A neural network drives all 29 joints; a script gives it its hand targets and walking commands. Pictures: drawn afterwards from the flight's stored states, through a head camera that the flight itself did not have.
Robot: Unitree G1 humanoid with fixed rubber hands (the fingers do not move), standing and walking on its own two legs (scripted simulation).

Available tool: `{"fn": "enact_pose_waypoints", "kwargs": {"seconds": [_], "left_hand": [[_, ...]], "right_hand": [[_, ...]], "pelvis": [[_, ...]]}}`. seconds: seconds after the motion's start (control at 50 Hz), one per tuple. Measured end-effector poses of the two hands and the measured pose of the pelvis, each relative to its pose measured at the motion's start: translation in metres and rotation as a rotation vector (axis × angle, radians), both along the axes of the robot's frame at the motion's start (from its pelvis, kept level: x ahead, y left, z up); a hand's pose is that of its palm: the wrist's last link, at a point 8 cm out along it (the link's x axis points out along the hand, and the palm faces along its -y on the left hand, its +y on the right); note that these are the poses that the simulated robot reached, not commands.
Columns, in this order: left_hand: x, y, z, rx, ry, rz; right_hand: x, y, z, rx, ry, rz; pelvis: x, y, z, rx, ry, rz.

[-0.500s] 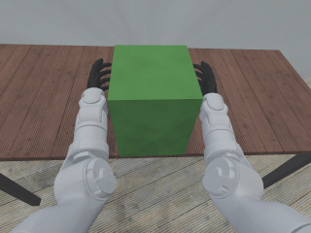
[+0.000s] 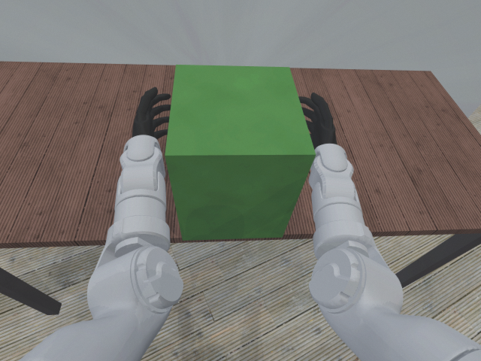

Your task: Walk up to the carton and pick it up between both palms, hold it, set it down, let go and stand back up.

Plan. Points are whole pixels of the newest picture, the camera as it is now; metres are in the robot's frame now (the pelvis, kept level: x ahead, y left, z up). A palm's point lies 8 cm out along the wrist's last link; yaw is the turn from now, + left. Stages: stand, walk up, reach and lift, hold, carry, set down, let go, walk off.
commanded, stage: set down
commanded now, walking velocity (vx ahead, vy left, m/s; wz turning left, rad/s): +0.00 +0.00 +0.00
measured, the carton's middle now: (233, 158) +0.44 +0.03 +0.05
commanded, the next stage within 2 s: none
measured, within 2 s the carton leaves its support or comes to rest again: neither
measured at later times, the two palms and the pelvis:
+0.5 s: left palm (148, 136) +0.44 +0.18 +0.10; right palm (319, 139) +0.45 -0.11 +0.11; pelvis -0.01 +0.00 +0.00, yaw -2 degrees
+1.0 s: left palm (111, 126) +0.44 +0.24 +0.12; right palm (355, 114) +0.48 -0.17 +0.14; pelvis -0.01 -0.02 -0.02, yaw +1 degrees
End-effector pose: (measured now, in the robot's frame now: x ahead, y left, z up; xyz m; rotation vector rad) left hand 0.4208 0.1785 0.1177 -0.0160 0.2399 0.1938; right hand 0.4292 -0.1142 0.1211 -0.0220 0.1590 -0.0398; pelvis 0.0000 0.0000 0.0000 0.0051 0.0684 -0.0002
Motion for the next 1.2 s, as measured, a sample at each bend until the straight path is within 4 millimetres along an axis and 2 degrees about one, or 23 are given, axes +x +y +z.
{"fn": "enact_pose_waypoints", "kwargs": {"seconds": [0.28, 0.38, 0.54, 0.66, 0.76, 0.88, 0.94, 1.0, 1.12, 1.2], "left_hand": [[0.001, 0.0, -0.002, -0.003, 0.0, 0.004], [0.003, 0.001, -0.008, 0.014, 0.019, 0.004], [0.019, 0.003, -0.015, 0.056, 0.07, 0.001], [0.027, 0.011, -0.006, 0.066, 0.071, 0.006], [0.024, 0.029, -0.005, 0.069, 0.066, 0.027], [0.014, 0.054, -0.011, 0.063, 0.045, 0.062], [0.012, 0.061, -0.006, 0.061, 0.012, 0.073], [0.014, 0.059, 0.004, 0.06, -0.02, 0.061], [0.019, 0.047, 0.026, 0.054, -0.048, 0.023], [0.02, 0.048, 0.039, 0.05, -0.048, 0.028]], "right_hand": [[0.0, -0.001, 0.001, -0.023, 0.005, 0.007], [0.003, -0.001, -0.002, -0.042, 0.032, 0.03], [0.021, 0.0, -0.012, -0.031, 0.139, 0.049], [0.036, 0.0, -0.008, -0.032, 0.152, 0.048], [0.043, -0.012, -0.003, -0.044, 0.146, 0.028], [0.046, -0.042, 0.004, -0.034, 0.121, -0.008], [0.048, -0.055, 0.012, -0.015, 0.095, -0.015], [0.05, -0.061, 0.023, -0.003, 0.075, -0.005], [0.049, -0.058, 0.04, 0.006, 0.058, 0.023], [0.048, -0.054, 0.049, 0.012, 0.056, 0.028]], "pelvis": [[-0.002, 0.001, 0.0, 0.0, 0.002, -0.011], [-0.002, 0.001, -0.001, -0.003, 0.025, -0.022], [-0.006, 0.002, -0.006, -0.019, 0.175, -0.032], [-0.005, 0.0, -0.011, -0.03, 0.234, -0.023], [-0.003, -0.005, -0.013, -0.031, 0.238, -0.011], [-0.004, -0.013, -0.015, -0.027, 0.253, 0.006], [-0.007, -0.017, -0.017, -0.026, 0.269, 0.013], [-0.01, -0.02, -0.018, -0.024, 0.283, 0.02], [-0.016, -0.023, -0.018, -0.014, 0.29, 0.027], [-0.02, -0.024, -0.017, -0.009, 0.288, 0.027]]}}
